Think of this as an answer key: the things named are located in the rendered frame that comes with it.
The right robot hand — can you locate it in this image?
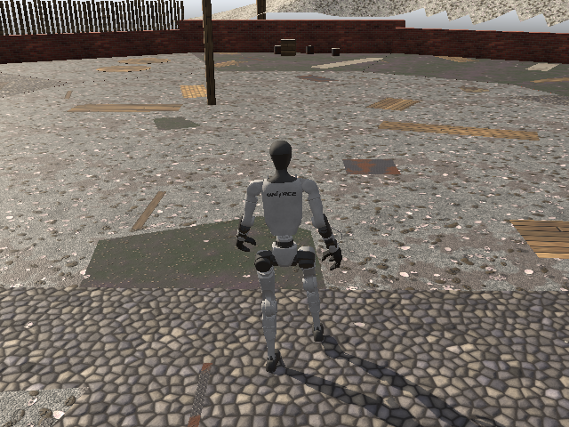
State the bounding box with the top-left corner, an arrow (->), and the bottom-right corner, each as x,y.
322,248 -> 342,270

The left robot shin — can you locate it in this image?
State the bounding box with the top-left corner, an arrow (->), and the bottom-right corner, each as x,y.
261,301 -> 276,360

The left robot hand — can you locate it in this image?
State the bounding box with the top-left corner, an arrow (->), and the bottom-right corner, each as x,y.
236,237 -> 256,252

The right robot upper arm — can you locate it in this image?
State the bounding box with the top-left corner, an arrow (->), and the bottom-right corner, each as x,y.
301,178 -> 326,229

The right robot shin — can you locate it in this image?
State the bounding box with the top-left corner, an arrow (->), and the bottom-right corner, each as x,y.
307,277 -> 321,331

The left robot forearm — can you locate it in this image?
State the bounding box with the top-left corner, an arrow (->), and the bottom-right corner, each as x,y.
236,213 -> 251,241

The robot shin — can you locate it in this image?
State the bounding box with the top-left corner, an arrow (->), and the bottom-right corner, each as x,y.
307,277 -> 321,331
261,301 -> 276,360

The left robot upper arm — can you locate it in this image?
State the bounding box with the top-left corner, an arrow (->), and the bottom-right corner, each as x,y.
241,180 -> 264,227

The right robot forearm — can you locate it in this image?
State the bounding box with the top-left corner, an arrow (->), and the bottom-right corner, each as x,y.
318,214 -> 339,253

